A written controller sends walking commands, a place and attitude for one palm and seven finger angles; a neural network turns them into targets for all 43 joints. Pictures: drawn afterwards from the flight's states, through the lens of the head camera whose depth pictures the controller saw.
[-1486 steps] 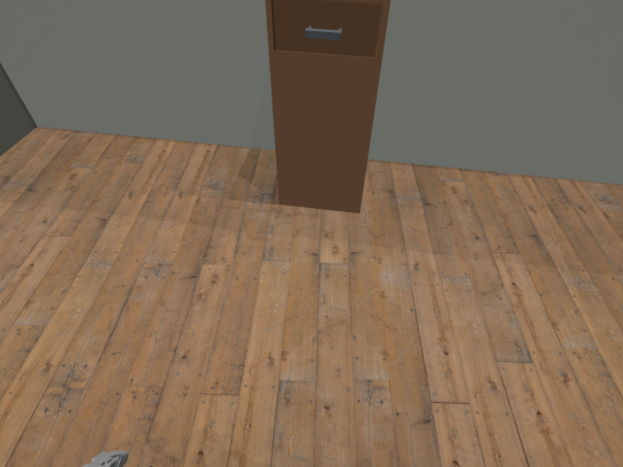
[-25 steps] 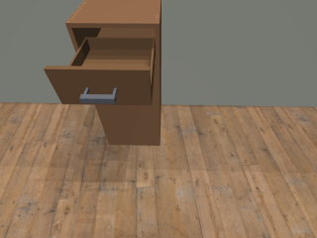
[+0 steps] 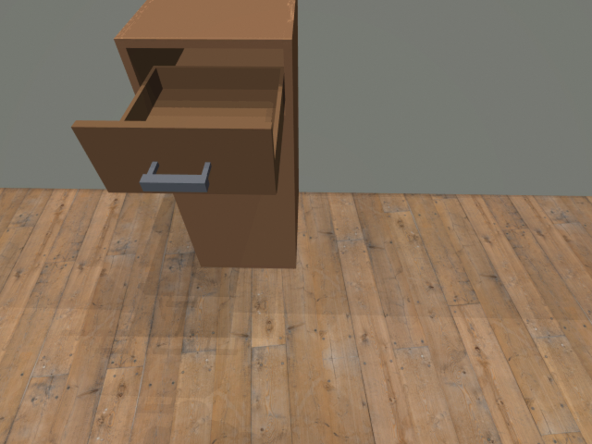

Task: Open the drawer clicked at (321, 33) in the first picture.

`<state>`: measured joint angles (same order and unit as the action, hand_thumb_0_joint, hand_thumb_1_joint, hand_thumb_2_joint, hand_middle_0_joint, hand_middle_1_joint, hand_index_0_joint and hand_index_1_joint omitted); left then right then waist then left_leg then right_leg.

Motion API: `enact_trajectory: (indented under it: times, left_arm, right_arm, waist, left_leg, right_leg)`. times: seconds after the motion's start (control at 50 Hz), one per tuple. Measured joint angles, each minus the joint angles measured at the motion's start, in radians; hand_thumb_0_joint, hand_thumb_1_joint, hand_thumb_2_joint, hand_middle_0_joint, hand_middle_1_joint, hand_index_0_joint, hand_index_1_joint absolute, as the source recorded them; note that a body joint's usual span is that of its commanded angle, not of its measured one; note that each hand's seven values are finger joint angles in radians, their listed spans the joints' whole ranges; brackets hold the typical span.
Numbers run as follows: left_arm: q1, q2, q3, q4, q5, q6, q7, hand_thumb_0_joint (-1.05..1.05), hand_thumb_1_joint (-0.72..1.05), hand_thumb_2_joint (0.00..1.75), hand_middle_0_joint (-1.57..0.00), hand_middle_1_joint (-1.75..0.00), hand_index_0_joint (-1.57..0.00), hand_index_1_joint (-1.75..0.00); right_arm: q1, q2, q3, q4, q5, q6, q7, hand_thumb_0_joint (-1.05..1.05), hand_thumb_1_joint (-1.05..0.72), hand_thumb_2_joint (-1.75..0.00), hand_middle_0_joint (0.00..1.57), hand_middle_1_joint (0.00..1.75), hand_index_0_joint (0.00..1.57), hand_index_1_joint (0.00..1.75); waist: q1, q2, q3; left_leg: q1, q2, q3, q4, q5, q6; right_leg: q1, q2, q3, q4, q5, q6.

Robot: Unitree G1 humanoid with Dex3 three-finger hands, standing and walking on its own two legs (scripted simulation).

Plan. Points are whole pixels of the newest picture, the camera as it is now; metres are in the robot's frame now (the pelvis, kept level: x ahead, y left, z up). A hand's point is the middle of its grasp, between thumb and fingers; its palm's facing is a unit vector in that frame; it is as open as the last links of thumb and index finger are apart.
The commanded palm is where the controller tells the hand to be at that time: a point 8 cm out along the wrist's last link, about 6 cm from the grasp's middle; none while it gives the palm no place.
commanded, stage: look to check the result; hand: left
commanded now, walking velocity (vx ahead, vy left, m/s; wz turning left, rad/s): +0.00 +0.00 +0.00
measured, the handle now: (178, 175) +0.54 +0.25 +0.03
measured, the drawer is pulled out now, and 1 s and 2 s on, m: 0.30 0.30 0.30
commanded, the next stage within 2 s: stand and wait in 0.20 s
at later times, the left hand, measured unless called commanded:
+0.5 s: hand out of the picture +0.03 +0.18 -0.17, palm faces +0.02 -0.97 -0.24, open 7.4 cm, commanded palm none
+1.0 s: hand out of the picture +0.07 +0.20 -0.16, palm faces +0.00 -0.96 -0.29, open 7.4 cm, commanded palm none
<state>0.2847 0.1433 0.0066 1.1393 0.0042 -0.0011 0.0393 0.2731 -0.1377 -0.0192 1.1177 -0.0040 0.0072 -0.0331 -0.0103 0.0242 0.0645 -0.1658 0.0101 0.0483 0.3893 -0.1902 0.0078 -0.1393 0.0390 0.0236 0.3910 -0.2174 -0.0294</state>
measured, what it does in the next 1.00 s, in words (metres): stands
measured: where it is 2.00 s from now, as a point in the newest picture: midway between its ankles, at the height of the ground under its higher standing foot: outside the picture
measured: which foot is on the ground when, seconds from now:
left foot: down 0.00-1.00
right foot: down 0.00-1.00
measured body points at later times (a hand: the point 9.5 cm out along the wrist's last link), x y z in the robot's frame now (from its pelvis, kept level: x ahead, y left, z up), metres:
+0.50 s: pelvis +0.01 -0.01 +0.00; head +0.03 -0.02 +0.45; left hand +0.03 +0.23 -0.15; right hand +0.01 -0.24 -0.16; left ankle +0.01 +0.11 -0.74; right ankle +0.00 -0.10 -0.74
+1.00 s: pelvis +0.01 -0.01 +0.00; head +0.04 -0.02 +0.45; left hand +0.07 +0.25 -0.14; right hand +0.06 -0.27 -0.15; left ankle +0.01 +0.11 -0.74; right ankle +0.00 -0.10 -0.74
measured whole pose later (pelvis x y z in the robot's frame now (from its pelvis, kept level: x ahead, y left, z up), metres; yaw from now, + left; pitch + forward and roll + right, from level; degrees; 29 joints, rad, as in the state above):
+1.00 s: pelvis +0.01 -0.01 +0.00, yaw +0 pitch -2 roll +0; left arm 0.16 0.24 0.03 1.12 0.00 -0.01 0.02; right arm 0.16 -0.24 -0.03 1.11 -0.01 0.00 -0.02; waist -0.01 0.02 0.08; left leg -0.12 0.03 0.05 0.34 -0.18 -0.01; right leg -0.10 0.06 0.03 0.33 -0.21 -0.05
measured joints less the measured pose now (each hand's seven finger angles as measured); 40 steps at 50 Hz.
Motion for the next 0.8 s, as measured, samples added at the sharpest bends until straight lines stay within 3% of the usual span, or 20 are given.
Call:
enact_trajectory:
  times: [0.8]
  left_arm:
    - [-0.095, 0.073, 0.018, -0.020, -0.001, -0.009, -0.013, 0.01, 0.91, 0.90, -0.20, -0.30, -0.20, -0.30]
  right_arm:
    - [-0.079, -0.076, -0.009, -0.005, -0.003, 0.000, 0.004, 0.01, -0.91, -0.90, 0.20, 0.29, 0.20, 0.30]
  waist:
    - [-0.005, -0.004, 0.014]
  left_leg:
    - [0.031, 0.018, -0.002, -0.033, -0.001, -0.019]
  right_leg:
    - [0.034, 0.018, 0.000, -0.044, 0.006, -0.018]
